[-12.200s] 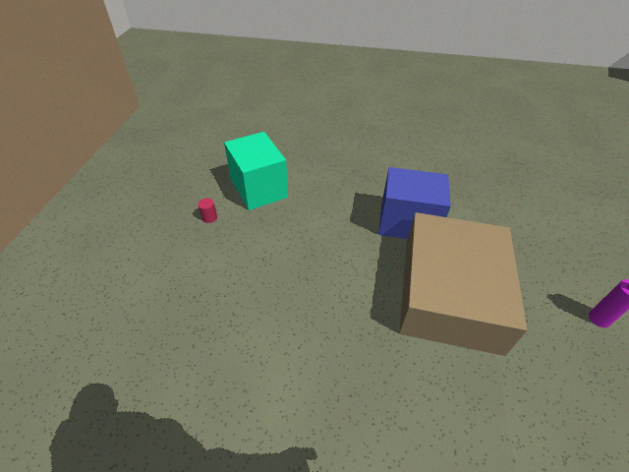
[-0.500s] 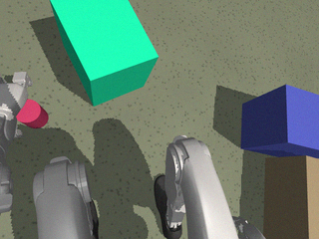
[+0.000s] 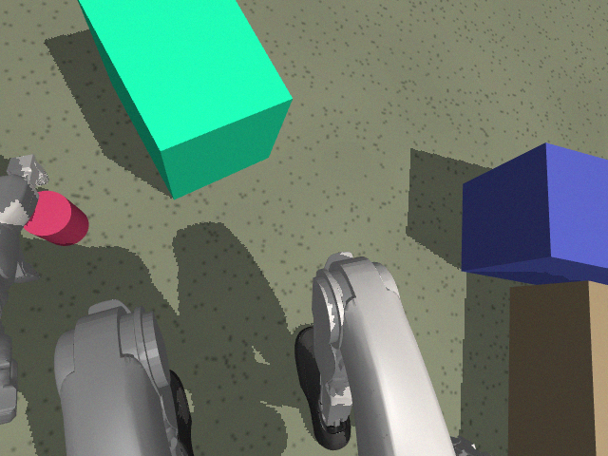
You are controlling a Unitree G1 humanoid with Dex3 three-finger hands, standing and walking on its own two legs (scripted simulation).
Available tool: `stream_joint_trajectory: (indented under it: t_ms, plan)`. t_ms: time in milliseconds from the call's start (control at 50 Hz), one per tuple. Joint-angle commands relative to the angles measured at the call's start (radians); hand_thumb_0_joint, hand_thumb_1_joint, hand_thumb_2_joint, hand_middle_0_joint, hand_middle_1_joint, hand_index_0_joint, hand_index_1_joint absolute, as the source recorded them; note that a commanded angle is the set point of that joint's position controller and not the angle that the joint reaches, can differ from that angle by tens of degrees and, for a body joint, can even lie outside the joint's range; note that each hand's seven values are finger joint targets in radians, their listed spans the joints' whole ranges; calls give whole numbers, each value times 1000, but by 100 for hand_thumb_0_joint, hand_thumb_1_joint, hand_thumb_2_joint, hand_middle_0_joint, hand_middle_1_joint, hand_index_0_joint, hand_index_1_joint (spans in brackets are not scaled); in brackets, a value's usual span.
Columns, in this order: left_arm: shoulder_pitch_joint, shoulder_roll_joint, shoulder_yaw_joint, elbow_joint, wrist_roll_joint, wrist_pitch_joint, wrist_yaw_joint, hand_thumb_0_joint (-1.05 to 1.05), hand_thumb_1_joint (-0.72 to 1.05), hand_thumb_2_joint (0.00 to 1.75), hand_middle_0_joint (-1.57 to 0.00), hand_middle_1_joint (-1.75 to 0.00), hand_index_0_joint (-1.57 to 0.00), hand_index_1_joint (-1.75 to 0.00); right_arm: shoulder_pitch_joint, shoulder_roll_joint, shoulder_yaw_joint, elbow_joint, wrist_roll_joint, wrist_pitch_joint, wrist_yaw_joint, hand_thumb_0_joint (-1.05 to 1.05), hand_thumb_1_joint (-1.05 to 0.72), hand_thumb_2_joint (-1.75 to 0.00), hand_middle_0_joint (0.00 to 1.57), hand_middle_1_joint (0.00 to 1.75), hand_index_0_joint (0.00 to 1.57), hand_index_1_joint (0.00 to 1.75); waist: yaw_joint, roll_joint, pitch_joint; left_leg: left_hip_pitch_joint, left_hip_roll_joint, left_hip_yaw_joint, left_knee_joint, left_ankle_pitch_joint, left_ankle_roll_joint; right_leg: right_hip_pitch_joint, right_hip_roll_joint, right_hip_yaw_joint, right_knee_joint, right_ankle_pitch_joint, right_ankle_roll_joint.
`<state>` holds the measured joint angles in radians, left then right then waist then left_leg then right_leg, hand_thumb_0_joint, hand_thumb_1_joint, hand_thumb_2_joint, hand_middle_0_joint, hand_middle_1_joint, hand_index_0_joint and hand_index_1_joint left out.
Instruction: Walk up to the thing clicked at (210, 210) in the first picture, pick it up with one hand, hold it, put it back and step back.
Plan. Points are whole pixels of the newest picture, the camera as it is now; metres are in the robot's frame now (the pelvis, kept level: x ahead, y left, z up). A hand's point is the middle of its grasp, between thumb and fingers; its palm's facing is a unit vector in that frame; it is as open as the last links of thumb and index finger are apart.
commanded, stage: close in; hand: left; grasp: from above
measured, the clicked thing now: (56, 220) +0.47 +0.28 -0.28
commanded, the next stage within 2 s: rest palm in 0.04 s
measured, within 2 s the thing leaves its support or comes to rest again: neither
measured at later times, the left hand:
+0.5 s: hand (41, 214) +0.46 +0.27 -0.22, palm faces -0.45 -0.11 -0.89, open 14.2 cm
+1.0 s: hand (48, 216) +0.47 +0.28 -0.24, palm faces -0.43 -0.13 -0.89, open 14.1 cm
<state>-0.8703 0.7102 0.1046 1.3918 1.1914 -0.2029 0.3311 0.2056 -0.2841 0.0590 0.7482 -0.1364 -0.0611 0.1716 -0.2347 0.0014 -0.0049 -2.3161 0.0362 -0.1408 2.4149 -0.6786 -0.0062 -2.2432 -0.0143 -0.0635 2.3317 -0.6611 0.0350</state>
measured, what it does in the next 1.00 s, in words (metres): stands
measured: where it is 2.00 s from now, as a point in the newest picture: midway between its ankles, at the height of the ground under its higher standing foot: (254, 431)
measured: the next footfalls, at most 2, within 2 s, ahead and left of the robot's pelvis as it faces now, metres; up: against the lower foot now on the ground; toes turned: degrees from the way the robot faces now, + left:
none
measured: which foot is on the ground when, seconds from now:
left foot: down 0.00-1.00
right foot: down 0.00-1.00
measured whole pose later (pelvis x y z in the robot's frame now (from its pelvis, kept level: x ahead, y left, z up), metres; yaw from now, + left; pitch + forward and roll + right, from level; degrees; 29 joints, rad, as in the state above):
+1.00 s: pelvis +0.01 +0.00 -0.03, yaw -4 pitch +29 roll -11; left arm -1.00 0.88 0.20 1.70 1.33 -0.24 0.60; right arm 0.14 -0.31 0.16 0.75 -0.28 -0.19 0.26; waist -0.35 -0.07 0.07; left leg -2.37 0.03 -0.21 2.56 -0.72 -0.01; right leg -2.28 0.01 -0.11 2.42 -0.67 0.05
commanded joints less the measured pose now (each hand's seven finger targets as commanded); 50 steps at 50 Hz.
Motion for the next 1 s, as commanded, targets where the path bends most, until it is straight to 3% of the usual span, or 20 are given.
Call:
stream_joint_trajectory:
  t_ms: [0,40,120,220,240,300,320,380,440,460,540,640,680,700,720,740,820,940,960,980]
  plan:
    - [-340,218,6,-318,11,-85,108,0,-53,100,-7,-107,-8,-106,157,-246,-122,-19,-2,-18,-23,0,-91,-90,20,30,20,30,-9,303,-748,524,-33,101,-246,107,22,322,38,-79,-239,144,-73]
    - [-361,162,-24,-258,35,-73,149,0,-56,99,-6,-103,-7,-102,161,-238,-125,-2,-10,-22,-25,0,-91,-90,20,30,20,30,-41,297,-697,531,-29,97,-250,98,20,275,38,-87,-239,138,-72]
    - [-445,146,-43,-75,91,-27,210,0,-56,103,-7,-100,-7,-101,162,-248,-105,38,-30,-35,-30,0,-90,-90,20,30,20,30,-76,283,-630,528,-29,87,-242,103,22,194,31,-107,-222,143,-67]
    - [-428,156,-47,132,102,22,234,0,-57,105,-7,-98,-5,-100,132,-261,-73,39,-44,-58,-20,0,-90,-90,20,30,20,30,-78,260,-570,484,-35,85,-240,75,28,183,35,-120,-208,123,-61]
    - [-453,172,-47,143,104,26,230,0,-56,104,-7,-99,-5,-101,129,-267,-65,30,-47,-66,-13,0,-90,-90,20,30,20,30,-91,271,-565,487,-35,86,-230,74,29,185,34,-120,-201,126,-58]
    - [-388,242,0,163,109,37,235,0,-56,102,-6,-99,-5,-100,120,-270,-52,17,-49,-67,-8,0,-90,-90,20,30,20,30,-50,304,-616,495,-38,90,-230,131,27,240,37,-119,-185,169,-59]
    - [-444,263,21,134,105,34,238,0,-55,101,-6,-99,-5,-100,125,-271,-52,16,-57,-71,-2,0,-90,-90,20,30,20,30,-75,301,-621,495,-35,88,-214,147,26,243,38,-121,-174,191,-57]
    - [-425,269,41,170,101,32,234,0,-55,100,-6,-99,-5,-100,123,-279,-39,-3,-73,-77,13,0,-89,-90,20,30,20,30,-95,298,-601,462,-35,91,-187,159,31,258,42,-124,-164,209,-54]
    - [-411,341,82,143,97,19,236,0,-54,99,-6,-100,-5,-100,140,-286,-28,-3,-83,-81,23,0,-90,-90,20,30,20,30,-93,292,-608,431,-34,97,-162,168,36,308,45,-117,-168,224,-53]
    - [-377,344,89,129,95,16,234,0,-55,100,-6,-100,-5,-100,141,-285,-28,-5,-86,-78,24,0,-90,-90,20,30,20,30,-73,299,-642,437,-33,97,-162,187,35,336,49,-114,-170,244,-54]
    - [-413,340,71,95,81,-11,226,0,-54,99,-6,-99,-5,-100,155,-289,-18,5,-100,-89,37,0,-89,-90,20,30,20,30,-115,309,-629,423,-28,85,-131,174,35,330,50,-122,-154,243,-52]
    - [-342,378,102,73,79,-39,240,0,-55,101,-6,-98,-5,-99,182,-303,-16,18,-108,-95,47,0,-89,-90,20,30,20,30,-89,323,-655,438,-25,74,-133,182,28,359,56,-133,-151,240,-56]
    - [-352,343,77,66,79,-45,248,0,-55,101,-6,-97,-5,-98,169,-299,-10,11,-110,-98,52,0,-89,-90,20,30,20,30,-95,328,-649,440,-24,70,-129,187,27,340,59,-140,-147,248,-56]
    - [-352,369,96,90,81,-47,257,0,-56,102,-6,-96,-4,-98,170,-305,-9,22,-112,-98,52,0,-89,-90,20,30,20,30,-98,331,-637,444,-21,64,-130,177,25,321,60,-149,-139,239,-58]
    - [-383,333,55,94,90,-48,254,0,-55,101,-6,-96,-4,-98,172,-302,0,12,-115,-104,58,0,-89,-90,20,30,20,30,-120,350,-605,442,-25,67,-127,175,24,304,59,-150,-134,239,-57]
    - [-364,384,95,112,96,-49,266,0,-55,101,-6,-96,-5,-98,175,-312,-3,28,-120,-104,58,0,-89,-90,20,30,20,30,-111,341,-605,442,-21,61,-127,178,25,311,61,-155,-135,241,-56]
    - [-355,402,115,154,115,-44,292,0,-54,107,-8,-97,-5,-99,174,-316,8,29,-132,-112,67,0,-89,-90,20,30,20,30,-114,332,-570,433,-20,59,-122,171,24,303,65,-159,-132,236,-55]
    - [-387,384,89,214,120,-31,303,0,-53,102,-8,-96,-6,-98,154,-329,16,22,-142,-134,82,0,-89,-90,20,30,20,30,-146,325,-520,409,-22,58,-114,143,27,294,66,-160,-135,216,-51]
    - [-367,414,116,214,118,-31,310,0,-53,102,-7,-96,-5,-98,149,-331,18,24,-141,-133,81,0,-89,-90,20,30,20,30,-126,327,-528,411,-19,51,-128,141,26,293,67,-170,-138,208,-52]
    - [-360,400,102,219,120,-28,311,0,-54,104,-8,-97,-5,-99,139,-332,16,20,-140,-134,80,0,-89,-90,20,30,20,30,-122,346,-530,426,-20,51,-134,136,22,280,67,-170,-132,201,-54]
